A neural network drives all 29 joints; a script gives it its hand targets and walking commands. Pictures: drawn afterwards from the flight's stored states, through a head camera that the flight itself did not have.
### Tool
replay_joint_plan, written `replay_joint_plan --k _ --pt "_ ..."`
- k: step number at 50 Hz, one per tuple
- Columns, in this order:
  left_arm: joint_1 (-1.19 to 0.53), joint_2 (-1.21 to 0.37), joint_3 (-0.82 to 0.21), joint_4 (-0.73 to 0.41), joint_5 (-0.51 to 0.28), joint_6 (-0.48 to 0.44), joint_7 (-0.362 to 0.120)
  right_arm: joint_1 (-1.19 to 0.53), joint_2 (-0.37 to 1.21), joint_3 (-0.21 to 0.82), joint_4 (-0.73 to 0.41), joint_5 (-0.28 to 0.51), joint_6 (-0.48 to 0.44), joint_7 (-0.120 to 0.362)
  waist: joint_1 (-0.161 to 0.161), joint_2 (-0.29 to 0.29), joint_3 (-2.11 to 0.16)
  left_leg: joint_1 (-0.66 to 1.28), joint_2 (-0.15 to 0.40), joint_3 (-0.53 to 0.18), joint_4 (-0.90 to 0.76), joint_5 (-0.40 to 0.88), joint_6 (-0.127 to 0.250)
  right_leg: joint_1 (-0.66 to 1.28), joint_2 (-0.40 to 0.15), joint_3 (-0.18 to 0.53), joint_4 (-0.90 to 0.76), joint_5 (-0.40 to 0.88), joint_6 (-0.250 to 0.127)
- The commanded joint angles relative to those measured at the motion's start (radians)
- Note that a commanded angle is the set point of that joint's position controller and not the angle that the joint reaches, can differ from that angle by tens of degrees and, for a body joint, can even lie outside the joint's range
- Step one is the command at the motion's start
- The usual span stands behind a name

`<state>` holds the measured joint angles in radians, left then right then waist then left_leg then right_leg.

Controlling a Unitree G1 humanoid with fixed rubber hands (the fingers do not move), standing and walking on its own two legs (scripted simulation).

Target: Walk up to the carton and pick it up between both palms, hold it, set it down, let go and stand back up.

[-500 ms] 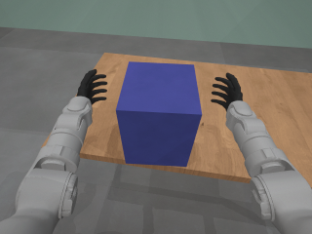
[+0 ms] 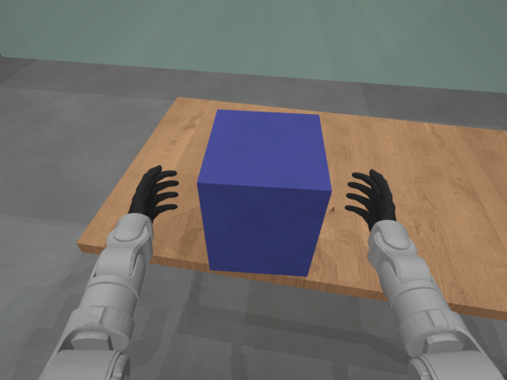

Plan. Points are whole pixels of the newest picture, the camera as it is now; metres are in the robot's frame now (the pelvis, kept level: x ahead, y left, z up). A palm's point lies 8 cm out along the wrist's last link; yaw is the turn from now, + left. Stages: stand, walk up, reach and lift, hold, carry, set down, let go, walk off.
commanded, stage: set down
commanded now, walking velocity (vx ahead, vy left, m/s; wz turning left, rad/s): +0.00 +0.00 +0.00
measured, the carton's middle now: (263, 194) +0.47 -0.02 +0.03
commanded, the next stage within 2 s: let go in 1.76 s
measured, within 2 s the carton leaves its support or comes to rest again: neither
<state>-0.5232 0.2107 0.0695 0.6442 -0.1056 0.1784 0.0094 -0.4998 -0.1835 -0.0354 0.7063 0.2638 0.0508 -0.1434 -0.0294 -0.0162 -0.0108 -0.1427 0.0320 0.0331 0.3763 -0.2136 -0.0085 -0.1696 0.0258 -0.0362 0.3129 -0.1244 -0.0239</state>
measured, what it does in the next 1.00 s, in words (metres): stands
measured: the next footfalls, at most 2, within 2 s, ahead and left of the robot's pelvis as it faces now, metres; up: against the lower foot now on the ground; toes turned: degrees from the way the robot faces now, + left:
none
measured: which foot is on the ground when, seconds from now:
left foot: down 0.00-1.00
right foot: down 0.00-1.00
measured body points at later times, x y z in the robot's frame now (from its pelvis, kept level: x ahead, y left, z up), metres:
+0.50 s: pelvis +0.01 +0.00 +0.00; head +0.01 +0.01 +0.45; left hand +0.31 +0.20 +0.03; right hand +0.30 -0.21 +0.03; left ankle -0.01 +0.12 -0.75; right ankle +0.03 -0.10 -0.75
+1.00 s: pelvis +0.03 +0.01 +0.00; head +0.01 +0.01 +0.45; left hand +0.25 +0.22 -0.02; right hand +0.25 -0.21 -0.02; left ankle -0.01 +0.12 -0.75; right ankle +0.03 -0.10 -0.75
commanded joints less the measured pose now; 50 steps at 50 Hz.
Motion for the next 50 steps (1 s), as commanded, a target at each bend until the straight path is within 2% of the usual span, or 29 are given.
replay_joint_plan --k 1,8,17,24,31,35,38,42,50 --pt "-0.235 0.089 0.023 -0.270 0.000 -0.020 -0.010 -0.217 -0.106 -0.025 -0.255 -0.013 -0.049 0.003 -0.007 0.021 -0.308 0.063 -0.051 0.014 -0.034 0.281 -0.028 0.216 0.030 0.016 0.003 0.205 0.028" --pt "-0.060 0.065 0.014 -0.349 -0.001 -0.036 -0.017 -0.030 -0.067 -0.023 -0.372 -0.035 -0.056 0.017 0.009 0.014 -0.213 0.032 -0.050 0.011 -0.074 0.208 -0.018 0.214 0.010 0.034 -0.015 0.135 0.020" --pt "0.133 0.063 -0.027 -0.407 -0.025 -0.150 -0.001 0.175 -0.042 -0.049 -0.479 -0.082 -0.098 0.047 0.027 0.012 -0.189 0.021 -0.045 -0.002 -0.084 0.190 -0.012 0.189 -0.005 0.058 -0.023 0.093 0.007" --pt "0.296 0.067 -0.070 -0.415 -0.047 -0.261 0.007 0.331 -0.033 -0.046 -0.492 -0.092 -0.148 0.064 0.030 0.020 -0.164 0.034 -0.036 -0.023 -0.064 0.243 -0.019 0.166 -0.009 0.074 -0.029 0.105 -0.010" --pt "0.415 0.068 -0.109 -0.376 -0.051 -0.375 0.015 0.430 -0.037 -0.040 -0.440 -0.102 -0.215 0.081 0.026 0.047 -0.115 0.046 -0.019 -0.045 -0.047 0.267 -0.028 0.127 -0.012 0.083 -0.034 0.080 -0.033" --pt "0.423 0.076 -0.118 -0.389 -0.057 -0.343 0.026 0.424 -0.050 -0.039 -0.434 -0.112 -0.208 0.095 0.033 0.048 -0.099 0.030 -0.008 -0.037 -0.068 0.210 -0.024 0.127 -0.017 0.079 -0.029 0.046 -0.036" --pt "0.463 0.083 -0.122 -0.433 -0.063 -0.302 0.033 0.452 -0.058 -0.035 -0.465 -0.110 -0.206 0.103 0.039 0.030 -0.121 0.031 -0.008 -0.027 -0.068 0.226 -0.025 0.159 -0.014 0.075 -0.014 0.089 -0.029" --pt "0.529 0.078 -0.097 -0.427 -0.037 -0.255 0.020 0.520 -0.057 -0.025 -0.433 -0.114 -0.202 0.103 0.047 0.025 -0.104 0.052 -0.015 -0.018 -0.069 0.266 -0.029 0.188 -0.015 0.077 -0.017 0.140 -0.024" --pt "0.587 0.067 -0.076 -0.431 0.004 -0.185 -0.003 0.593 -0.050 -0.022 -0.408 -0.147 -0.196 0.101 0.048 0.029 -0.023 0.072 -0.018 -0.002 -0.085 0.248 -0.027 0.159 -0.016 0.070 -0.046 0.098 -0.024"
